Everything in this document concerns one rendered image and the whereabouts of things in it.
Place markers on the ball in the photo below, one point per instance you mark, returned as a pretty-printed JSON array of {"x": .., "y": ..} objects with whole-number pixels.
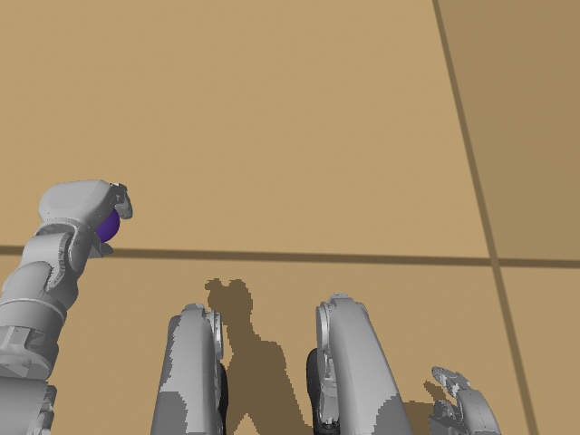
[{"x": 108, "y": 229}]

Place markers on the right robot hand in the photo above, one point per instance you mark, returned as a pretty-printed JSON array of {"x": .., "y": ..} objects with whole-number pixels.
[{"x": 472, "y": 414}]

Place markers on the left robot hand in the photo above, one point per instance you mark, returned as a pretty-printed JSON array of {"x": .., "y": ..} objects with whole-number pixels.
[{"x": 89, "y": 202}]

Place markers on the left robot arm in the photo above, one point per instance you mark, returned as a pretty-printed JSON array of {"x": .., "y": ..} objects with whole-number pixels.
[{"x": 33, "y": 309}]

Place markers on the right robot foot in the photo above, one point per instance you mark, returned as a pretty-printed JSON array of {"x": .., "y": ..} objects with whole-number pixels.
[{"x": 314, "y": 391}]

